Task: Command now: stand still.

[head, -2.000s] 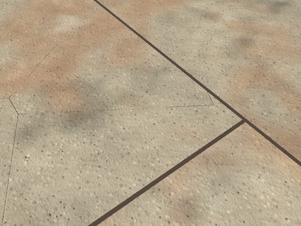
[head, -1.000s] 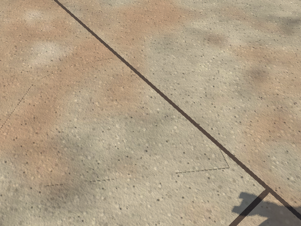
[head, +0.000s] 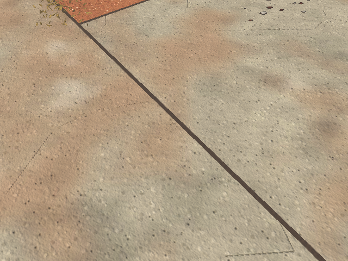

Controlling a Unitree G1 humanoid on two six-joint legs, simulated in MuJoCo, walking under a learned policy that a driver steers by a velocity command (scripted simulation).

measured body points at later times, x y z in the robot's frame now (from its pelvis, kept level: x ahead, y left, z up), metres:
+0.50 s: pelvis +0.13 -0.08 -0.01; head +0.15 -0.09 +0.44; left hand +0.28 +0.19 -0.12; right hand +0.08 -0.33 -0.16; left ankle -0.04 +0.09 -0.69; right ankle +0.19 -0.18 -0.74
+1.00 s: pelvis +0.49 -0.04 -0.04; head +0.50 -0.03 +0.41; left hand +0.35 +0.18 -0.18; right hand +0.72 -0.23 -0.15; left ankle +0.56 +0.00 -0.74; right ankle +0.25 -0.21 -0.63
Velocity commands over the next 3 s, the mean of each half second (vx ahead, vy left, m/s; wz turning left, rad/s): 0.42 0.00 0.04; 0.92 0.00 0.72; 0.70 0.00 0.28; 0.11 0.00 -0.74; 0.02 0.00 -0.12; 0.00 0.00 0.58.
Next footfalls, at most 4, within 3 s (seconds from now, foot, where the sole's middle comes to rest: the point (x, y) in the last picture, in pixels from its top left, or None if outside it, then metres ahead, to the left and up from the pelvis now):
0.46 right None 0.23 -0.19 -0.77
0.98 left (177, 236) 0.60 0.01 -0.77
1.38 right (146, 146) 1.05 0.16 -0.77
1.86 left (106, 140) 1.09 0.36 -0.77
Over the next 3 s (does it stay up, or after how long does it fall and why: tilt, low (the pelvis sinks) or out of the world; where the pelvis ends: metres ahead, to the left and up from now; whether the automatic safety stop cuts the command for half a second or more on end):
stays up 0.99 0.28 0.01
